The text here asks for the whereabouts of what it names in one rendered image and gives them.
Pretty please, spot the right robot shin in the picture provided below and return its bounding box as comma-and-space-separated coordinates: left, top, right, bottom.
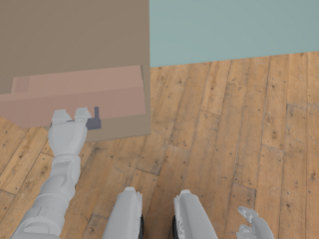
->
176, 189, 197, 239

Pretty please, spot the drawer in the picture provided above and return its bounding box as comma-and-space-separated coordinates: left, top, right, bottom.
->
0, 65, 146, 128

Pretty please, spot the handle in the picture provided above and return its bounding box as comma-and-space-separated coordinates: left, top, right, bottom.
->
50, 107, 102, 130

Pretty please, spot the robot left forearm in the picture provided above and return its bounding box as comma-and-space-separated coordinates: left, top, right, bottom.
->
10, 153, 81, 239

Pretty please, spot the robot left thigh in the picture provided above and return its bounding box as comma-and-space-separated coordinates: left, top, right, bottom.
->
102, 190, 143, 239

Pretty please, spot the left robot hand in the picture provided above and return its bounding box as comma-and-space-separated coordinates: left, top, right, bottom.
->
48, 107, 92, 156

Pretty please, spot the right robot hand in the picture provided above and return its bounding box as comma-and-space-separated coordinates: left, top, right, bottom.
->
236, 206, 275, 239

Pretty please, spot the cabinet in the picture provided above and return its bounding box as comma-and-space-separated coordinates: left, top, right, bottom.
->
0, 0, 152, 143

